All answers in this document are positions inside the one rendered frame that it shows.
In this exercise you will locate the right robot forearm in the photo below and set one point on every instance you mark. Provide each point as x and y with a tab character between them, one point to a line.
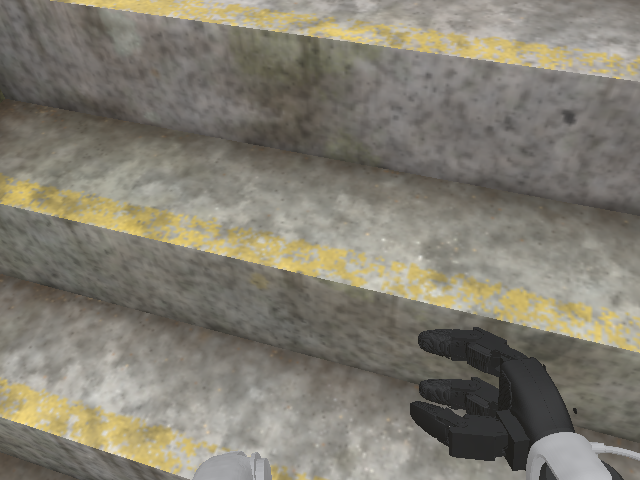
566	456

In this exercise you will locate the left robot thigh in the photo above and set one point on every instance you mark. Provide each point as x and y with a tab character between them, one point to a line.
234	466

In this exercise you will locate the robot right hand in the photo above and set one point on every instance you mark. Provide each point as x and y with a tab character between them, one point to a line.
499	422

